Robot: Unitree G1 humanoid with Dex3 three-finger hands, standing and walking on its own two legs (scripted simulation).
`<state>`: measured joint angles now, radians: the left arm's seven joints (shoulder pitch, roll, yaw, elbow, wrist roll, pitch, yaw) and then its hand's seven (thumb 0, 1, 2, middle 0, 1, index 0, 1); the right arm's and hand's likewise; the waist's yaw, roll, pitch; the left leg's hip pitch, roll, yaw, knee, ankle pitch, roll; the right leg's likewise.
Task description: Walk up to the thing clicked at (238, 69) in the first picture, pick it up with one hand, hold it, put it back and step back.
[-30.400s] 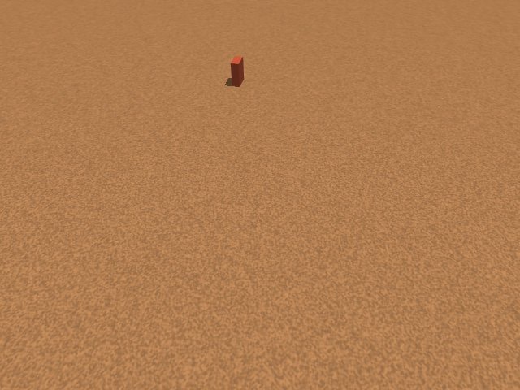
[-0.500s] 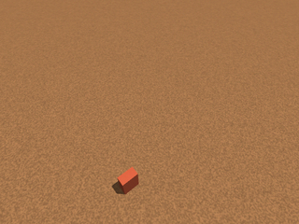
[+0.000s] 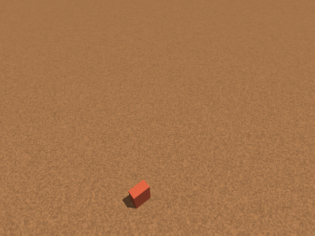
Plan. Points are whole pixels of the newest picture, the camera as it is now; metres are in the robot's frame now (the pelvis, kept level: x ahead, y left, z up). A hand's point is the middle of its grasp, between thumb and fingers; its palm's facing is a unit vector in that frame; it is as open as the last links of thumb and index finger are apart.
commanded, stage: stand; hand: left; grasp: from the side
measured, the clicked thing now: (140, 194) +0.46 +0.13 -0.69
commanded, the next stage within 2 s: step back in 1.26 s
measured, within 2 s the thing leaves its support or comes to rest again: neither
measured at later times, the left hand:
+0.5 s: hand out of the picture +0.07 +0.23 -0.15, palm faces -0.01 -0.94 -0.35, open 7.4 cm
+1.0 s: hand out of the picture +0.08 +0.23 -0.15, palm faces -0.02 -0.94 -0.35, open 7.4 cm
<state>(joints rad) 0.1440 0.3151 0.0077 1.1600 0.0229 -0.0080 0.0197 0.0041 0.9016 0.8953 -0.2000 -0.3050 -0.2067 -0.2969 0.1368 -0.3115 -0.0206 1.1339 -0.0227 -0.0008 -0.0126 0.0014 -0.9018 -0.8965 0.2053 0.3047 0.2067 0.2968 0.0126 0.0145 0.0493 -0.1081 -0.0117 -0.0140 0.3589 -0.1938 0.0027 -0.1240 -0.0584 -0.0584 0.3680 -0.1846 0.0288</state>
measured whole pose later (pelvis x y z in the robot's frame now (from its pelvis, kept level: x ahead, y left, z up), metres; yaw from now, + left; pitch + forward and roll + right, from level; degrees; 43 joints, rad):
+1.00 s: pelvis +0.01 -0.02 +0.00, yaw -1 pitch -3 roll +0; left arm 0.11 0.32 0.01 1.17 0.01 -0.01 0.00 0.00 0.90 0.90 -0.20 -0.30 -0.21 -0.30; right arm 0.12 -0.34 0.00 1.15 -0.01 0.00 -0.01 0.00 -0.90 -0.90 0.20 0.30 0.21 0.30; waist 0.00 0.02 0.04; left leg -0.08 0.03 -0.01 0.31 -0.18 -0.03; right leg -0.11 -0.02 -0.05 0.33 -0.17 0.00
